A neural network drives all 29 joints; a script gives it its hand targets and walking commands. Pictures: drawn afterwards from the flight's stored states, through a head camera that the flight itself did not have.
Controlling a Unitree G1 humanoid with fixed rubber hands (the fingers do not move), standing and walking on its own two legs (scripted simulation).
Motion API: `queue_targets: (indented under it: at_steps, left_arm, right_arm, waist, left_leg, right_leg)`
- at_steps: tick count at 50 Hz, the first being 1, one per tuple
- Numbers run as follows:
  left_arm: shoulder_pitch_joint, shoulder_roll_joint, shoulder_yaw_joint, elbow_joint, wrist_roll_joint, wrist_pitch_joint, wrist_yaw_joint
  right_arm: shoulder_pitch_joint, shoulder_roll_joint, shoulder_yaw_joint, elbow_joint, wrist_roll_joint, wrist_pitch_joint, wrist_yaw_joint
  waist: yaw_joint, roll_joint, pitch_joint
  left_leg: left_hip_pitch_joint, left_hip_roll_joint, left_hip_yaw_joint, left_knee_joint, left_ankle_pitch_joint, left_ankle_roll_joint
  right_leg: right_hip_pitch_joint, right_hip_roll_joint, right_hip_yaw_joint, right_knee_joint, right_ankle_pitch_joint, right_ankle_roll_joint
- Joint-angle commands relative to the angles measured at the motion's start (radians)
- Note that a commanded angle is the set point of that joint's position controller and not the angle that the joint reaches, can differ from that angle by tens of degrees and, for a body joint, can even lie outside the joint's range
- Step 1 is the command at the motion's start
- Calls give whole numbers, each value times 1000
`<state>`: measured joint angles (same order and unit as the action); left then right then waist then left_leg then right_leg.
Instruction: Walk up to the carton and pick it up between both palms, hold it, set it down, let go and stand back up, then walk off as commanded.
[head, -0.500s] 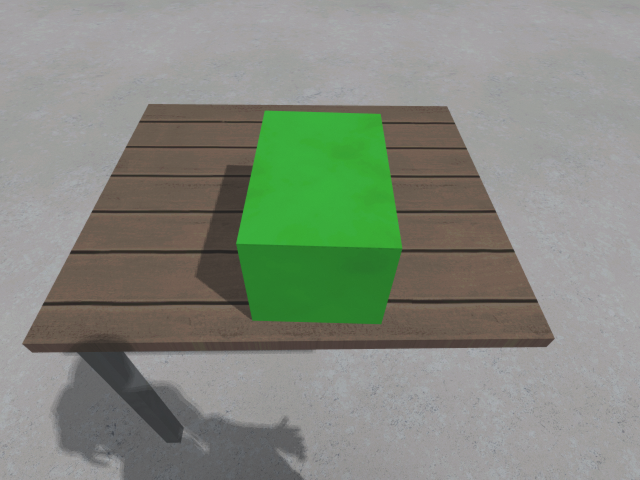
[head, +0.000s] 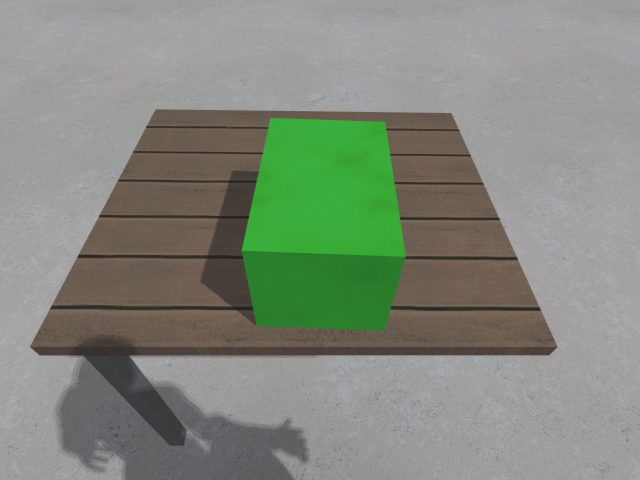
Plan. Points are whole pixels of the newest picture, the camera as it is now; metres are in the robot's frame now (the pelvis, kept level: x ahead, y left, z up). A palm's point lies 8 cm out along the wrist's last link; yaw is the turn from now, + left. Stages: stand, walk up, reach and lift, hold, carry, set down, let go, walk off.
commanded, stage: stand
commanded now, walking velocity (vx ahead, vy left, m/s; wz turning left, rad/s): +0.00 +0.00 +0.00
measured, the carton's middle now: (324, 218) +0.53 -0.01 +0.00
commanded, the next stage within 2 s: none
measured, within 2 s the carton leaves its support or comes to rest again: neither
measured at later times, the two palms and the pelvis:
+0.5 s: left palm out of the picture +0.07 +0.28 -0.12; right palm out of the picture +0.08 -0.29 -0.12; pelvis +0.00 +0.00 +0.00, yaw +1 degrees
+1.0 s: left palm out of the picture +0.06 +0.28 -0.12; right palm out of the picture +0.07 -0.29 -0.12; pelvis +0.00 -0.01 +0.00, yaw +1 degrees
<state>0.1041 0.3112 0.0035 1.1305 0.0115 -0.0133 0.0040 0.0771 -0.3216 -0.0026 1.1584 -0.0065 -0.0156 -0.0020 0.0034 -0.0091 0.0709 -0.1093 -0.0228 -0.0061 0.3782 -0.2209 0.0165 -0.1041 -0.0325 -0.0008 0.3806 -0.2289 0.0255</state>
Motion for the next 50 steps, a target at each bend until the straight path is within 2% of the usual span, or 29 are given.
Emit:
queue_targets:
  at_steps: [1, 2, 3, 5, 6, 8, 9, 11, 12, 17, 19, 21, 22, 24, 26, 27, 28, 30, 31, 33, 34, 35, 36, 38, 39, 40, 44, 46, 50]
  left_arm:
    - [-48, 207, 37, -67, 1, -22, 12]
    - [-48, 228, 41, -71, 7, -22, 15]
    - [-46, 212, 40, -68, 2, -22, 16]
    - [-46, 204, 39, -71, 2, -21, 11]
    - [-41, 202, 37, -66, -1, -20, 15]
    - [-25, 205, 34, -59, -1, -27, 8]
    - [-42, 232, 43, -69, -2, -27, 12]
    - [-28, 203, 38, -66, -1, -19, 12]
    - [-38, 220, 42, -67, -2, -19, 12]
    - [-61, 221, 43, -74, -1, -23, 16]
    - [-41, 233, 48, -63, -2, -20, 11]
    - [-50, 217, 48, -70, 0, -21, 10]
    - [-72, 214, 40, -81, 2, -20, 9]
    - [-36, 216, 41, -72, -2, -22, 11]
    - [-63, 232, 44, -71, -3, -23, 12]
    - [-40, 201, 35, -67, -2, -18, 11]
    - [-41, 223, 41, -67, 4, -20, 10]
    - [-37, 220, 41, -63, -2, -22, 11]
    - [-31, 232, 44, -67, -5, -22, 12]
    - [-57, 234, 42, -73, 2, -19, 14]
    - [-49, 231, 48, -78, 1, -19, 12]
    - [-42, 206, 40, -71, 0, -17, 11]
    - [-43, 225, 43, -73, 4, -20, 12]
    - [-39, 240, 47, -71, -4, -21, 12]
    - [-52, 221, 42, -69, -1, -19, 8]
    - [-31, 238, 48, -65, -3, -18, 11]
    - [-33, 208, 34, -67, 1, -24, 11]
    - [-40, 213, 32, -70, -3, -24, 14]
    - [-31, 229, 44, -74, -1, -23, 12]
  right_arm:
    - [-53, -227, -40, -68, 5, -20, -16]
    - [-50, -218, -38, -65, 2, -22, -15]
    - [-62, -221, -38, -69, -2, -22, -16]
    - [-47, -229, -40, -68, 2, -21, -19]
    - [-48, -236, -44, -64, 0, -22, -17]
    - [-28, -223, -33, -59, -1, -22, -13]
    - [-34, -211, -33, -70, 2, -22, -13]
    - [-34, -234, -41, -71, 0, -22, -18]
    - [-31, -230, -39, -74, -3, -24, -18]
    - [-32, -222, -39, -68, -3, -22, -11]
    - [-38, -204, -34, -75, -1, -21, -14]
    - [-42, -232, -39, -76, -1, -23, -17]
    - [-39, -234, -40, -79, 0, -22, -17]
    - [-44, -238, -43, -71, -1, -18, -15]
    - [-33, -225, -39, -68, 0, -21, -15]
    - [-34, -241, -39, -67, 3, -23, -16]
    - [-31, -226, -37, -57, -1, -20, -17]
    - [-15, -235, -42, -62, -3, -20, -16]
    - [-14, -224, -35, -63, -3, -21, -15]
    - [-29, -228, -38, -74, 2, -22, -13]
    - [-33, -216, -33, -74, -3, -23, -14]
    - [-50, -233, -36, -75, -3, -23, -15]
    - [-37, -227, -38, -73, 4, -23, -14]
    - [-19, -224, -33, -64, 2, -23, -10]
    - [-31, -232, -35, -65, 1, -23, -14]
    - [-27, -216, -35, -67, 0, -23, -12]
    - [-31, -234, -35, -73, -1, -24, -11]
    - [-23, -244, -40, -67, -4, -22, -13]
    - [-17, -221, -35, -70, 1, -21, -15]
  waist:
    - [-4, 9, -112]
    - [-4, -14, -93]
    - [5, 17, -94]
    - [-4, -22, -90]
    - [-3, 9, -105]
    - [0, 18, -87]
    - [-10, -12, -87]
    - [-4, 16, -97]
    - [-4, -13, -90]
    - [-6, 21, -88]
    - [1, -12, -83]
    - [3, 21, -127]
    - [-16, 13, -102]
    - [4, -7, -111]
    - [-9, -11, -99]
    - [-6, 30, -86]
    - [1, 6, -89]
    - [-13, 9, -88]
    - [-3, -9, -85]
    - [-11, 12, -72]
    - [-1, -11, -93]
    - [3, 28, -86]
    - [-11, 13, -103]
    - [-7, -6, -111]
    - [-5, 25, -86]
    - [-6, -17, -77]
    - [-9, 30, -92]
    - [-8, -16, -85]
    - [-6, 15, -91]
  left_leg:
    - [17, 135, -102, -64, 266, 12]
    - [8, 140, -114, -80, 241, 15]
    - [10, 144, -108, -68, 250, 17]
    - [9, 139, -112, -68, 241, 16]
    - [13, 142, -111, -69, 246, 22]
    - [-5, 136, -109, -66, 256, 18]
    - [2, 136, -110, -78, 259, 17]
    - [1, 137, -112, -74, 258, 14]
    - [7, 141, -114, -65, 269, 14]
    - [-12, 134, -110, -82, 265, 11]
    - [5, 140, -118, -84, 264, 12]
    - [14, 136, -101, -69, 269, 15]
    - [0, 133, -111, -86, 262, 10]
    - [24, 144, -115, -80, 270, 11]
    - [9, 142, -109, -82, 264, 12]
    - [-14, 136, -116, -82, 247, 9]
    - [4, 136, -113, -85, 251, 9]
    - [0, 133, -111, -89, 258, 9]
    - [5, 140, -117, -84, 243, 15]
    - [-14, 135, -115, -89, 249, 10]
    - [-1, 138, -120, -83, 254, 5]
    - [-10, 136, -114, -87, 266, 9]
    - [13, 132, -117, -97, 257, 0]
    - [9, 135, -114, -84, 243, 6]
    - [0, 135, -117, -88, 241, 8]
    - [5, 141, -120, -90, 217, 13]
    - [18, 145, -119, -85, 266, 13]
    - [6, 146, -131, -99, 255, 16]
    - [9, 142, -113, -86, 260, 12]
  right_leg:
    - [29, -97, 78, -61, 209, -53]
    - [14, -93, 76, -57, 178, -56]
    - [14, -95, 80, -67, 177, -54]
    - [13, -92, 73, -73, 199, -51]
    - [22, -94, 74, -71, 205, -53]
    - [26, -97, 78, -73, 197, -51]
    - [15, -96, 73, -67, 198, -51]
    - [36, -99, 73, -74, 204, -47]
    - [20, -98, 75, -78, 211, -49]
    - [39, -101, 73, -76, 215, -49]
    - [21, -96, 62, -81, 186, -49]
    - [50, -104, 72, -80, 203, -51]
    - [34, -99, 64, -75, 197, -49]
    - [37, -97, 68, -89, 198, -49]
    - [35, -101, 67, -81, 193, -51]
    - [39, -104, 74, -96, 197, -48]
    - [34, -98, 66, -89, 182, -47]
    - [31, -100, 67, -88, 192, -48]
    - [28, -102, 82, -90, 186, -52]
    - [26, -100, 68, -93, 184, -46]
    - [36, -94, 59, -87, 182, -49]
    - [40, -99, 63, -90, 184, -46]
    - [29, -93, 60, -94, 187, -43]
    - [41, -100, 75, -90, 175, -50]
    - [25, -105, 75, -94, 172, -50]
    - [17, -98, 77, -92, 162, -54]
    - [21, -105, 77, -96, 182, -55]
    - [28, -101, 70, -88, 173, -54]
    - [36, -105, 70, -87, 184, -52]
